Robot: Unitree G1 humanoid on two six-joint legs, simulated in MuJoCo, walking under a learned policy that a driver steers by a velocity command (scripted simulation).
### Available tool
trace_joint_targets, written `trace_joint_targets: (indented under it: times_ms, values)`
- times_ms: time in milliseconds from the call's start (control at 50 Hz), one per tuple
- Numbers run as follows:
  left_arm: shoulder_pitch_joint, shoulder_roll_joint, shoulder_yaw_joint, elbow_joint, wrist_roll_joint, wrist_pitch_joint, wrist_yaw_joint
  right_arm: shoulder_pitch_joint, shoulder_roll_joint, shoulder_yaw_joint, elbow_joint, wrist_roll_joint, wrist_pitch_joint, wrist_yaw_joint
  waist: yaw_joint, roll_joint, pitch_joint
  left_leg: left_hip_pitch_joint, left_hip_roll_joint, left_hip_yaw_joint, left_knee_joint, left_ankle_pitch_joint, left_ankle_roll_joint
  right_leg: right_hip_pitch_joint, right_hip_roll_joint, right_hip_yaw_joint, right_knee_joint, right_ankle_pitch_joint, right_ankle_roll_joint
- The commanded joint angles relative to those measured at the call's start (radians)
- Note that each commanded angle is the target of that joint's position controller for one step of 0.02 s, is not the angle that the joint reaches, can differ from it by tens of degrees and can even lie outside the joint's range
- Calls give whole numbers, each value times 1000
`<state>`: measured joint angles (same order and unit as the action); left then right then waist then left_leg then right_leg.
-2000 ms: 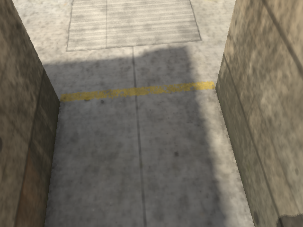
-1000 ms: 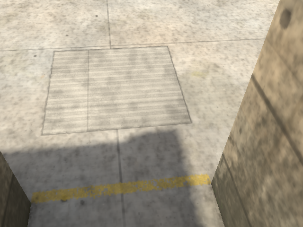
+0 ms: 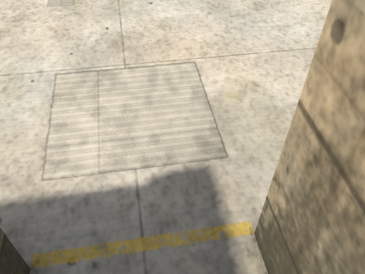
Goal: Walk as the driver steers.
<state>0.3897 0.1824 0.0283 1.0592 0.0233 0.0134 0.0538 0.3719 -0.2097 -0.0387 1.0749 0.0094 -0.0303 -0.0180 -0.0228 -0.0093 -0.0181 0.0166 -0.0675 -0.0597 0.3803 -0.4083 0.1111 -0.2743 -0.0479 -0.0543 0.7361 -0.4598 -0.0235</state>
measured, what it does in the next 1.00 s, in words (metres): walks ahead: right foot, then left foot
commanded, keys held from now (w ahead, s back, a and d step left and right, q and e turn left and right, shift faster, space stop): w+shift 1.00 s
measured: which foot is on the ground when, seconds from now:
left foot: down 0.00-0.18, up 0.20-0.70, down 0.72-1.00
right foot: up 0.00-0.16, down 0.18-0.70, up 0.72-1.00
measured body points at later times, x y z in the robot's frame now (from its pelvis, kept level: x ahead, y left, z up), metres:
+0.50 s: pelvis +0.25 -0.04 +0.01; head +0.26 -0.08 +0.46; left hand +0.14 +0.22 -0.10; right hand +0.40 -0.26 -0.13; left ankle +0.42 +0.15 -0.64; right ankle +0.14 -0.15 -0.74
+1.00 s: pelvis +0.70 +0.08 +0.00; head +0.72 +0.09 +0.45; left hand +0.88 +0.32 -0.11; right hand +0.63 -0.19 -0.13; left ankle +0.58 +0.12 -0.74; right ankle +0.85 -0.06 -0.67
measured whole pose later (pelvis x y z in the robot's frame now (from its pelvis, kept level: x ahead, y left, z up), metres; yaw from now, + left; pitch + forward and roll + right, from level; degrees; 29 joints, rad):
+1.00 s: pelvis +0.70 +0.08 +0.00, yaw +2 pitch +1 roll +1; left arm 0.07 0.25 0.04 0.83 0.02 -0.09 -0.04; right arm 0.50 -0.25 -0.07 0.99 0.00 -0.11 0.01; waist -0.06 -0.05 0.02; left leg 0.04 -0.14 0.05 0.26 -0.33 0.12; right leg -0.73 -0.11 -0.01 0.94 -0.01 -0.08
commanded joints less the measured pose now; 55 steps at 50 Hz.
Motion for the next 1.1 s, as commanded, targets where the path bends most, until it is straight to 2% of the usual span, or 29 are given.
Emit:
trace_joint_targets:
  times_ms: [20, 100, 120, 160, 180, 200, 220, 240, 260, 300, 380, 420, 460, 500, 580, 620, 640, 680, 700, 720, 740, 760, 780, 800, 860, 940, 1000, 1040, 1100]
  values:
    - [-282, 107, 29, -172, -1, -55, -5, 129, -164, -39, -15, -1, -31, -9, -102, 162, 362, 25, 355, -452, -335, -269, 223, -569, -55, 31, 221, 11, -45]
    - [-280, 102, 49, -209, -13, -80, -45, 34, -186, -45, -64, -31, -59, 1, -26, 103, 205, 40, 304, -278, -307, -49, 160, -413, -27, 30, -3, 101, -57]
    - [-232, 90, 51, -197, -16, -79, -48, -5, -195, -46, -79, -22, -64, 6, 12, 104, 174, -55, 280, -214, -295, 43, 141, -251, 3, 3, -84, 138, -61]
    - [75, 110, 78, -73, -18, -93, -30, -69, -198, -38, -89, -3, -74, 8, 168, 20, 36, -306, 186, -75, -27, 484, 84, 292, 118, -117, -196, 308, -38]
    - [218, 181, 102, -38, 2, -103, -17, -49, -160, -18, -92, -4, -84, 13, 223, -112, -65, -414, 100, 17, 266, 487, 46, 481, 6, 21, -267, 198, -53]
    - [368, 315, 116, -27, 30, -115, -11, -37, -30, 15, -148, -19, -78, 22, 223, -351, -170, -551, -9, 69, 672, 87, 8, 539, -321, 555, -526, -372, -108]
    - [305, 266, 94, 1, 29, -116, -21, -3, -47, 7, -154, -39, -74, 33, 145, -280, -144, -645, -56, -110, 872, -3, 57, 434, -369, 940, -680, -647, -133]
    - [138, 254, 92, -52, 15, -110, -9, -13, -84, -5, -162, -43, -63, 34, 73, -90, -2, -749, 2, -108, 962, 82, 66, 363, -386, 832, -657, -530, -115]
    - [56, 233, 84, -75, 8, -111, -4, -32, -86, 0, -169, -54, -60, 36, 54, 4, 45, -767, 62, -103, 952, 173, 67, 288, -337, 647, -608, -335, -110]
    - [24, 207, 73, -74, -6, -111, -7, -1, -44, 14, -174, -63, -44, 47, 15, 23, 73, -722, 89, -165, 869, 248, 22, 214, -262, 438, -603, -79, -51]
    - [67, 189, 57, -43, -28, -132, -14, -115, -37, 10, -265, -64, 0, 60, 8, -56, 157, -815, 70, -143, 734, 304, -23, 190, -201, 213, -642, 147, -16]
    - [126, 203, 67, -34, -37, -136, -21, -145, -20, 7, -271, -45, 8, 53, 10, -23, 169, -857, 49, -168, 692, 336, -30, 213, -233, 164, -617, 338, -3]
    - [136, 195, 66, -41, -46, -136, -18, -253, -28, 3, -322, -40, 6, 57, 28, -88, 210, -892, 59, -109, 609, 393, -37, 184, -217, 101, -658, 388, -18]
    - [110, 156, 48, -51, -48, -133, -14, -342, -35, 8, -385, -59, 11, 72, 29, -161, 225, -877, 112, 29, 544, 480, -46, 141, -159, 39, -711, 374, -52]
    - [136, 176, 49, -54, -52, -142, 3, -418, -8, 21, -433, -55, 11, 91, 39, -78, 239, -768, 151, 112, 366, 569, 5, 235, -186, -31, -778, 624, -66]
    - [132, 237, 67, -65, -41, -140, -3, -410, -3, 26, -441, -47, 2, 87, 42, -86, 194, -637, 93, 176, 267, 518, 40, 312, -191, -72, -734, 981, -72]
    - [151, 240, 63, -47, -28, -142, 2, -399, -8, 17, -439, -50, 5, 73, 31, -194, 133, -546, 40, 192, 308, 401, 55, 383, -203, -90, -649, 1208, -83]
    - [126, 275, 75, -47, -6, -131, 17, -235, -76, -14, -403, -53, 4, 54, -73, -226, 5, -391, -32, 191, 316, 182, 98, 465, -246, -94, -325, 1599, -88]
    - [87, 317, 90, -43, -8, -119, 2, -65, -140, -42, -336, -41, -6, 57, -158, -255, -63, -198, -56, 198, 231, 75, 103, 395, -210, -103, -52, 1474, -109]
    - [88, 268, 84, -42, -4, -120, 2, 72, -205, -69, -281, -60, -19, 46, -216, -214, -135, 71, 26, 42, 203, -29, 121, 158, -179, -64, 277, 1235, -125]
    - [155, 30, 29, -102, -26, -132, -38, 81, -279, -79, -268, -93, -45, 33, -79, 125, -246, 370, 350, -426, 90, -358, 162, -266, -23, 6, 633, 188, -112]
    - [106, 102, 43, -132, -40, -163, -47, 130, -266, -86, -252, -74, -51, 45, -118, 188, -348, 349, 392, -784, -113, -490, 171, -371, 60, 198, 771, 84, -140]
    - [-23, 155, 58, -164, -44, -169, -44, 40, -203, -71, -240, -80, -55, 43, -88, 116, -166, 206, 350, -614, -98, -348, 141, -452, -1, 198, 782, 213, -148]
    - [-74, 135, 47, -192, -38, -174, -49, 9, -186, -72, -223, -61, -61, 42, -71, 73, -72, 59, 330, -486, -126, -185, 127, -443, -31, 187, 695, 285, -144]
    - [-80, 108, 39, -180, -3, -124, -71, -31, -109, -50, -182, -42, -74, 27, 14, 55, 31, -161, 233, -285, -177, -65, 98, -352, -69, 169, 544, 310, -98]
    - [-249, 98, 25, -246, 1, -102, -91, 46, -95, -41, -148, -9, -103, 30, 25, 46, 169, -187, 170, -116, -277, 215, 57, -481, -85, 71, 324, 383, -48]
    - [-427, 60, -2, -295, 8, -115, -103, 103, -96, -34, -140, 4, -112, 33, -26, 64, 214, -240, 120, 17, -308, 659, 28, -343, -25, -65, -14, 568, -56]
    - [-493, 54, -16, -322, 8, -102, -113, 135, -122, -38, -122, 16, -117, 33, -37, 67, 156, -161, 134, 51, -364, 966, 14, -247, 47, -124, -68, 633, -82]
    - [-424, 128, -3, -315, 7, -110, -97, 137, -187, -46, -112, 1, -118, 11, 28, 114, 99, 25, 199, 68, -216, 1519, -28, -168, 119, -136, -130, 570, -123]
